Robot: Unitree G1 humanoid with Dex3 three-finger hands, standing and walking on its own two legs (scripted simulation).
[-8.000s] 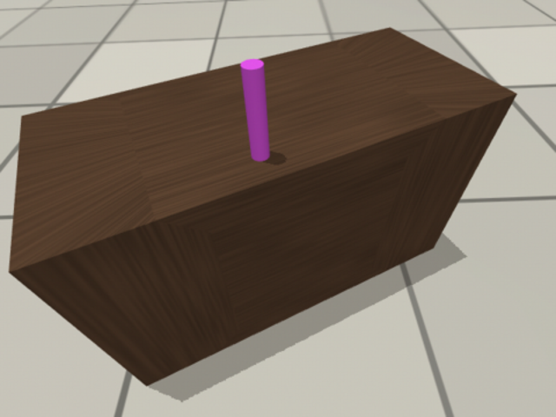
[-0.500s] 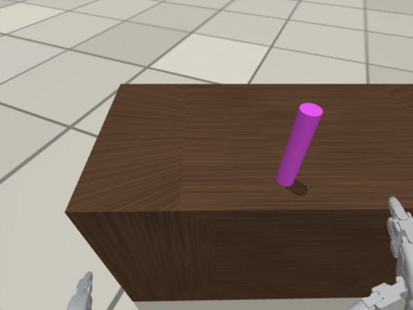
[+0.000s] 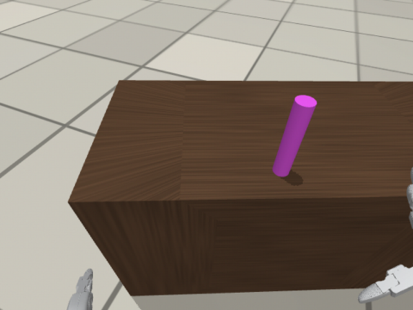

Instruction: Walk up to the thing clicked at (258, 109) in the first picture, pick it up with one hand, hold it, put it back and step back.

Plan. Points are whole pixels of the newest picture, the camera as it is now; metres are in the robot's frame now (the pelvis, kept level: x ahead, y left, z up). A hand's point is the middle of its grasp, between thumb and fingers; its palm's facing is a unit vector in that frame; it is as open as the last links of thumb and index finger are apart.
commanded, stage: rise first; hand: right
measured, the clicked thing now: (291, 140) +0.46 -0.19 +0.08
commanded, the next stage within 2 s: go down in 0.34 s
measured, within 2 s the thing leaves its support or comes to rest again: neither
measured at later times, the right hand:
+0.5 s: hand (401, 233) +0.19 -0.26 +0.14, palm faces +0.36 +0.82 -0.44, open 17.5 cm
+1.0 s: hand (401, 212) +0.23 -0.28 +0.14, palm faces +0.32 +0.88 -0.36, open 17.5 cm
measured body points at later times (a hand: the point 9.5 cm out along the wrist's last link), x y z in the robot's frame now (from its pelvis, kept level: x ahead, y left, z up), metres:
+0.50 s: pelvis +0.01 +0.00 +0.00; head -0.01 +0.02 +0.45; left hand +0.18 +0.25 -0.09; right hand +0.17 -0.30 +0.16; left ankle +0.04 +0.12 -0.74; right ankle +0.01 -0.13 -0.74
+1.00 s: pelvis +0.02 -0.01 +0.00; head +0.00 +0.01 +0.45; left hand +0.18 +0.25 -0.09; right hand +0.21 -0.33 +0.16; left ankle +0.04 +0.12 -0.74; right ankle +0.01 -0.13 -0.74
